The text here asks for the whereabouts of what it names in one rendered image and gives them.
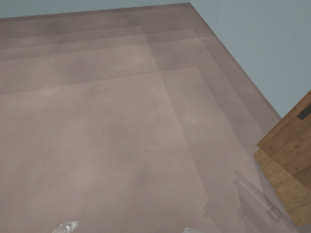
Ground left robot hand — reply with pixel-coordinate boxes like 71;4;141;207
52;220;79;233

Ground handle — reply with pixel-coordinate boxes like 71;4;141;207
297;104;311;120

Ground cupboard door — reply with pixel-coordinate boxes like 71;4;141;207
256;90;311;191

